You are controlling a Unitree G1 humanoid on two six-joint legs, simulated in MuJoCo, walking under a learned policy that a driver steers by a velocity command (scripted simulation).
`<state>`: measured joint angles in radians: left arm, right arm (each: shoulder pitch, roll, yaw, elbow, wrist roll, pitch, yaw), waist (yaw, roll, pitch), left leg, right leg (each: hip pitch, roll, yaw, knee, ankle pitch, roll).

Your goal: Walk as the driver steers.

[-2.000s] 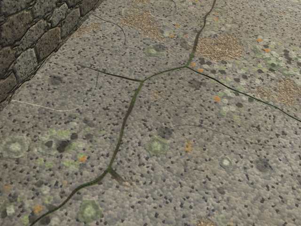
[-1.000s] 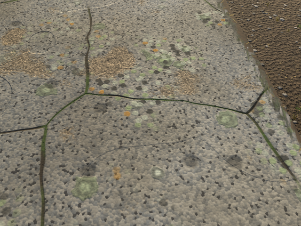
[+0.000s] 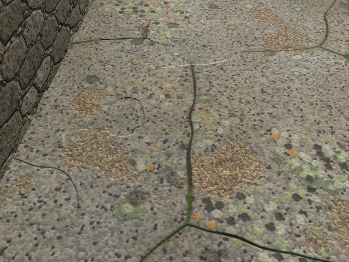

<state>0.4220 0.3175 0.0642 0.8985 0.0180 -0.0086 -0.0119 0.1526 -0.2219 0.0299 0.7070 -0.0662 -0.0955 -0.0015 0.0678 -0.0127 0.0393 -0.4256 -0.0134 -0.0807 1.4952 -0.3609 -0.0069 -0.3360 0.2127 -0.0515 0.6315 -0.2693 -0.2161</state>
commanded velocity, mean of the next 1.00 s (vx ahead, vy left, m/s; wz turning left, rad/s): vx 1.00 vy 0.00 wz -0.48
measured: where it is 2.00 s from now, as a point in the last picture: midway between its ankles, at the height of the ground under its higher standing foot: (249, 65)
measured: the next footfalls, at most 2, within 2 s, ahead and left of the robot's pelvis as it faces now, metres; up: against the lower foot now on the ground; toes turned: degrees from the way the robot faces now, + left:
left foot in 0.28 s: +0.48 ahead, +0.20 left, +0.00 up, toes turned -19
right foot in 0.72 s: +0.74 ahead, -0.18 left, +0.00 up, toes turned -38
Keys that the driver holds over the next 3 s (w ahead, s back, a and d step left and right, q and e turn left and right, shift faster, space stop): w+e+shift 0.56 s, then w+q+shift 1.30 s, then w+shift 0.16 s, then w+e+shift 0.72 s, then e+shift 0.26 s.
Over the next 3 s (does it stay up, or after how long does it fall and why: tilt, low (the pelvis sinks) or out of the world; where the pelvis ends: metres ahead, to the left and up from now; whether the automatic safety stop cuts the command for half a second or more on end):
stays up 2.60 0.00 0.01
